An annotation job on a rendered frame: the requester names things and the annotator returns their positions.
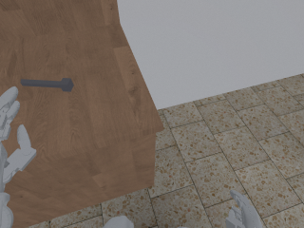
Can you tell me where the tap lever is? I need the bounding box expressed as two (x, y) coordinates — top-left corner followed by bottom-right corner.
(20, 78), (74, 92)

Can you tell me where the counter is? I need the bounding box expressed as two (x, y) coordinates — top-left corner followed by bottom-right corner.
(0, 0), (163, 228)

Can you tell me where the right robot hand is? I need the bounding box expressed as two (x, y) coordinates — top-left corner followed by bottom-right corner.
(225, 189), (263, 228)

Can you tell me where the left robot hand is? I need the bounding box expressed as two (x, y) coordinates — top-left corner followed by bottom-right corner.
(0, 86), (37, 193)

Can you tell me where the left robot thigh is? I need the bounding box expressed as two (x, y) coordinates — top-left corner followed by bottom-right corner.
(103, 217), (134, 228)

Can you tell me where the left robot forearm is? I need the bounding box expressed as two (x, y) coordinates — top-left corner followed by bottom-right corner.
(0, 192), (14, 228)

